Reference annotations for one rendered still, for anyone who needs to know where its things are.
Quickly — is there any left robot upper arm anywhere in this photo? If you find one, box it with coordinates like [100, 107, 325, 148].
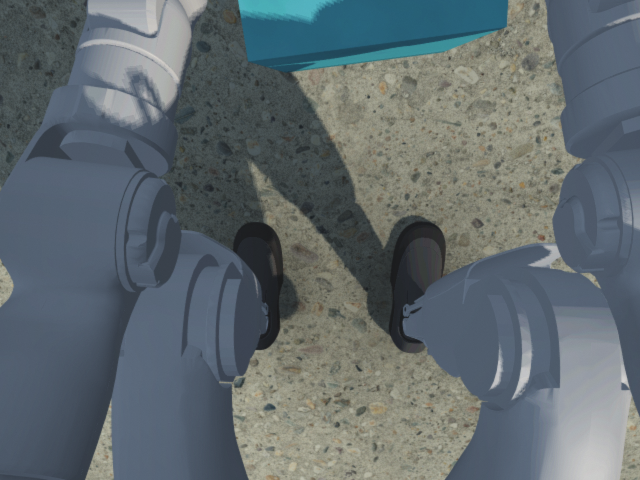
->
[0, 157, 182, 480]

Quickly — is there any right robot upper arm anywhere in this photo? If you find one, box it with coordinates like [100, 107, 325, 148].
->
[552, 148, 640, 417]

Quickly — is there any robot right forearm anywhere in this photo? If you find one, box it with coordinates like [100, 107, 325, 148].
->
[545, 0, 640, 159]

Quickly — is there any right robot thigh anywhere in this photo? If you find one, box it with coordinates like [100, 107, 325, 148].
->
[445, 267, 632, 480]

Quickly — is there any carton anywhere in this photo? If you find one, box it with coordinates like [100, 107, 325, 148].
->
[238, 0, 508, 73]

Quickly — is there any robot left forearm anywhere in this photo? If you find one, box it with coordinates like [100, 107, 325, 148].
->
[0, 0, 207, 265]

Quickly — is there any robot left shin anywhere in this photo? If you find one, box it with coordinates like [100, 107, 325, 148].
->
[120, 230, 269, 358]

